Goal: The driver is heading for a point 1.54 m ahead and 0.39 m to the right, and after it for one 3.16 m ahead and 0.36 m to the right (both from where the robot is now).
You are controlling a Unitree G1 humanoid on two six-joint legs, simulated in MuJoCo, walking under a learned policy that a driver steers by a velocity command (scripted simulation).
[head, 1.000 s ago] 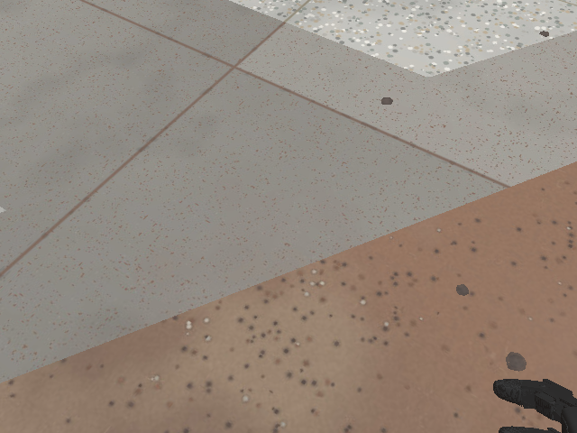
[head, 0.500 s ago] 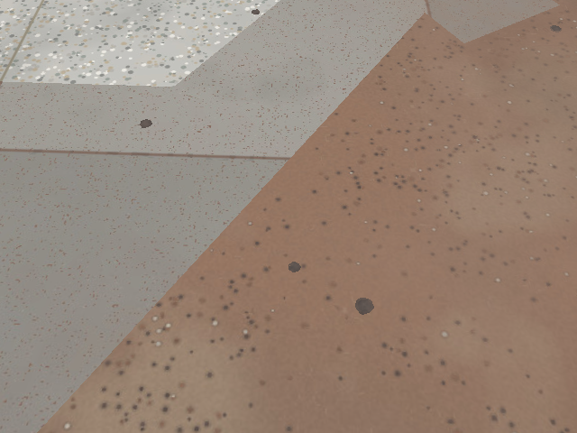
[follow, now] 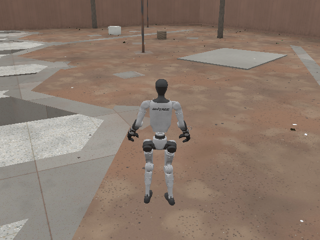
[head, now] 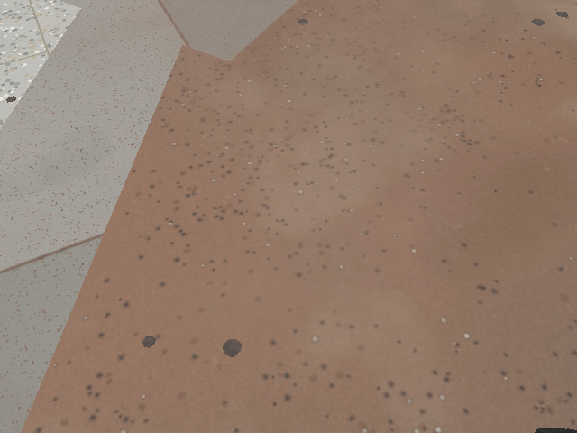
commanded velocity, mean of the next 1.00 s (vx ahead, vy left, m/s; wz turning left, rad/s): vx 0.85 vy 0.00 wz -0.48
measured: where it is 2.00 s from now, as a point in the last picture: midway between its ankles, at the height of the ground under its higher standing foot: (479, 121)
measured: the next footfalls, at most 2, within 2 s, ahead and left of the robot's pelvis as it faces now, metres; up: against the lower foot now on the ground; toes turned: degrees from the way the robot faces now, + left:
left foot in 0.02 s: +0.07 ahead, +0.12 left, +0.00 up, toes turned -9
right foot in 0.52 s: +0.35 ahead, -0.25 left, +0.00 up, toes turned -36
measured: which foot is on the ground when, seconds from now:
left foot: up 0.00-0.00, down 0.02-0.54, up 0.56-0.96, down 0.98-1.00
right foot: down 0.00-0.02, up 0.04-0.50, down 0.52-0.96, up 0.98-1.00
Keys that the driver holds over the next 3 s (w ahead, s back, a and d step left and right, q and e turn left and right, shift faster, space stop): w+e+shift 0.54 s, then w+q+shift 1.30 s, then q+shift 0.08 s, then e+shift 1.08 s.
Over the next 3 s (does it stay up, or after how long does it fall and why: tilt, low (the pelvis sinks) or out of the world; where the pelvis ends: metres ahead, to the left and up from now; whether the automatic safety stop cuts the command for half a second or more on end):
stays up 1.80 -0.35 0.01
